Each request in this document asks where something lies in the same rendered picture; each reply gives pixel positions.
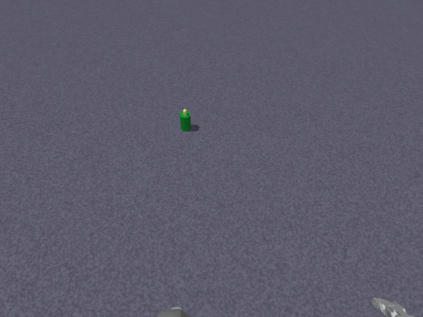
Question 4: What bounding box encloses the right robot hand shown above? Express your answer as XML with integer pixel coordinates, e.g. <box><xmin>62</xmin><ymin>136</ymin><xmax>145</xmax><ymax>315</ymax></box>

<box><xmin>372</xmin><ymin>298</ymin><xmax>414</xmax><ymax>317</ymax></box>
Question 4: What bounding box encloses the bottle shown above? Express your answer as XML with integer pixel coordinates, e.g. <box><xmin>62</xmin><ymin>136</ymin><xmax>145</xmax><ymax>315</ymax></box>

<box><xmin>180</xmin><ymin>109</ymin><xmax>191</xmax><ymax>131</ymax></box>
